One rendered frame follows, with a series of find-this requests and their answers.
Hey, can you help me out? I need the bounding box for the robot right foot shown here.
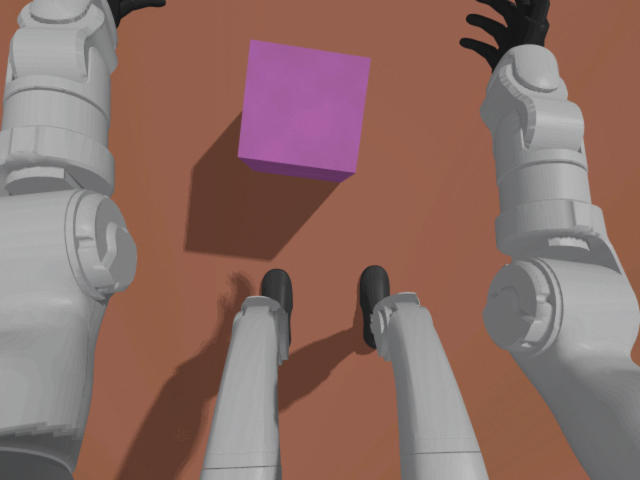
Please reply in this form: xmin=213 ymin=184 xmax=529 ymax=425
xmin=360 ymin=265 xmax=390 ymax=349

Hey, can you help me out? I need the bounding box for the robot left upper arm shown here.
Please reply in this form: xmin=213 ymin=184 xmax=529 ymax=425
xmin=0 ymin=189 xmax=137 ymax=480

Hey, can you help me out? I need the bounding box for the robot right hand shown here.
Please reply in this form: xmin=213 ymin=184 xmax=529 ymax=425
xmin=459 ymin=0 xmax=550 ymax=73

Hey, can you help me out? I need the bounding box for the carton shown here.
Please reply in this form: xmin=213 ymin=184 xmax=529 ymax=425
xmin=238 ymin=39 xmax=371 ymax=183

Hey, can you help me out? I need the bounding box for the robot right upper arm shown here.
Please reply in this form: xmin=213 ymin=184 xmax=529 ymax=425
xmin=482 ymin=256 xmax=640 ymax=480

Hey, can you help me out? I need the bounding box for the right robot forearm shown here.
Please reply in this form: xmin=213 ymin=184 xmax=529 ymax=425
xmin=480 ymin=44 xmax=640 ymax=314

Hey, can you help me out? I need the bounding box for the left robot forearm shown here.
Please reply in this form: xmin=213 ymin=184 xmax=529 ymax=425
xmin=0 ymin=0 xmax=118 ymax=198

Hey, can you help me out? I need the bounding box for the robot foot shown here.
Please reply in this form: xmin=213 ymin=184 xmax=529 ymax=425
xmin=262 ymin=269 xmax=293 ymax=346
xmin=360 ymin=265 xmax=390 ymax=349

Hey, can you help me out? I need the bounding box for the robot left hand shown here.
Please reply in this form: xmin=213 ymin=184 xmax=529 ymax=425
xmin=107 ymin=0 xmax=166 ymax=29

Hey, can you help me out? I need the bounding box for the robot left foot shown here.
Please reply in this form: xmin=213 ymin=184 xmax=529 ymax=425
xmin=262 ymin=269 xmax=293 ymax=346

